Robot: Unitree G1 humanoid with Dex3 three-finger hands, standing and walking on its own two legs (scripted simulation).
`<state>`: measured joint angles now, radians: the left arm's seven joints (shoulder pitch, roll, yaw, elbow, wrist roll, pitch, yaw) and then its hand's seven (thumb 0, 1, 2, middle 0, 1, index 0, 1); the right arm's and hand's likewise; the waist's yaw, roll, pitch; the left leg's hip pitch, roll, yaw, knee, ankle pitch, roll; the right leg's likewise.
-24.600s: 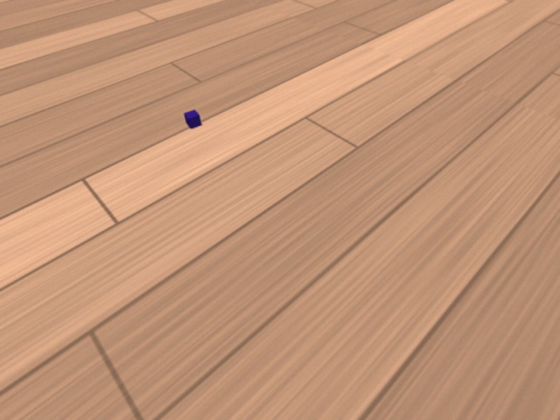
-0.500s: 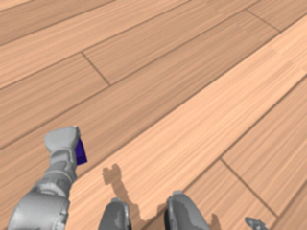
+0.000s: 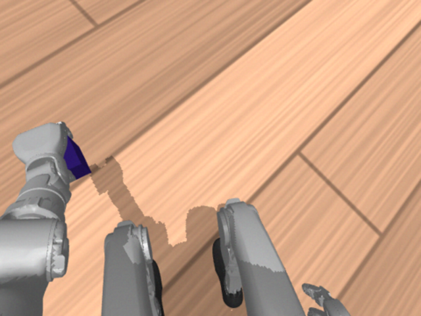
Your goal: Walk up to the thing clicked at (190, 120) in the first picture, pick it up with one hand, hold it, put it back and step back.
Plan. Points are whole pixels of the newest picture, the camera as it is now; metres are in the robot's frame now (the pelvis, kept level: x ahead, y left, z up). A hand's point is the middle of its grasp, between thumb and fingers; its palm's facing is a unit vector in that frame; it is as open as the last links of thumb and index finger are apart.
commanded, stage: crouch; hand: left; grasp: from above
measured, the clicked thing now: (63, 161) +0.46 +0.24 -0.21
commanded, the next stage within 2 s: lower in 0.84 s
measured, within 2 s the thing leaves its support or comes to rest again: rests again in 1.82 s
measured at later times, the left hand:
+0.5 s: hand (70, 161) +0.47 +0.25 -0.26, palm faces -0.42 -0.16 -0.89, open 10.0 cm
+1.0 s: hand (74, 160) +0.49 +0.26 -0.31, palm faces -0.41 -0.15 -0.90, open 10.0 cm
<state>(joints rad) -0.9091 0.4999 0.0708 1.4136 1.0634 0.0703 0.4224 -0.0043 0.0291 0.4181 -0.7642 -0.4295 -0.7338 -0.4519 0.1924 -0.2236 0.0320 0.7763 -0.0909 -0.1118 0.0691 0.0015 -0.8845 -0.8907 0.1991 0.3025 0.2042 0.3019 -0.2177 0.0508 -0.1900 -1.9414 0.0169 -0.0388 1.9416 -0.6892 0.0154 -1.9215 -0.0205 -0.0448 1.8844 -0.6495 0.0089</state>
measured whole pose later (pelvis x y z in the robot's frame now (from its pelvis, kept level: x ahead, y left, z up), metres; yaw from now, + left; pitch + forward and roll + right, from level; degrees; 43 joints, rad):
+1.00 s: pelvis -0.02 +0.00 -0.13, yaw -4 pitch +37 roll -7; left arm -1.12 0.75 0.18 1.62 1.13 0.04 0.47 -0.01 -0.04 0.46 -0.84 -0.37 -0.80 -0.41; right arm 0.21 -0.31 0.11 0.76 -0.16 -0.16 0.21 0.00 -0.91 -0.90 0.20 0.30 0.20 0.30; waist -0.31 0.01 -0.02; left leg -2.30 0.02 -0.10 2.37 -0.72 0.01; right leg -2.27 -0.01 -0.09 2.28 -0.66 0.00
